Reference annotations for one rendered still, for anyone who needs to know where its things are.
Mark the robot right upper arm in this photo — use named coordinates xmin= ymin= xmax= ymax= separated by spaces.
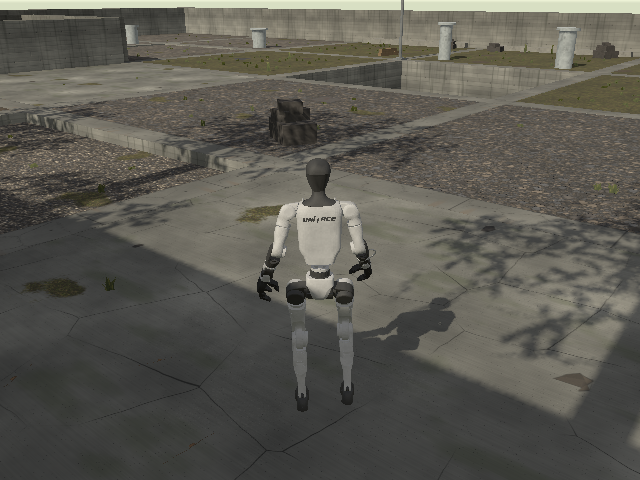
xmin=340 ymin=201 xmax=366 ymax=255

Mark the robot right hand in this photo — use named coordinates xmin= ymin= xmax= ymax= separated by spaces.
xmin=349 ymin=264 xmax=372 ymax=281

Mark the robot left hand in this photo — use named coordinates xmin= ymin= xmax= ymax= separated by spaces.
xmin=257 ymin=277 xmax=279 ymax=302

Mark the left robot forearm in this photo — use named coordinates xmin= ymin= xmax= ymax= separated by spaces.
xmin=259 ymin=243 xmax=280 ymax=282

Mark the left robot foot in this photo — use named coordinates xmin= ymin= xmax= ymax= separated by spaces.
xmin=295 ymin=386 xmax=309 ymax=412

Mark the right robot forearm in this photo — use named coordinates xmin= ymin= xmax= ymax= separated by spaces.
xmin=356 ymin=239 xmax=371 ymax=269

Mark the left robot shin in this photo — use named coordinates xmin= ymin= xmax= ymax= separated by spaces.
xmin=292 ymin=331 xmax=307 ymax=398

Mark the robot left upper arm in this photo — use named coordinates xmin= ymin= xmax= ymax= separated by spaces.
xmin=271 ymin=202 xmax=298 ymax=258

